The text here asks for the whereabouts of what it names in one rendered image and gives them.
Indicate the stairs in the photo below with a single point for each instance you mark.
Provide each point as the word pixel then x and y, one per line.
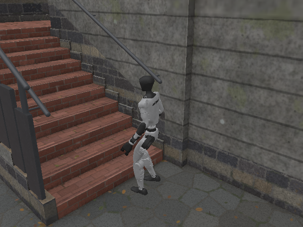
pixel 80 143

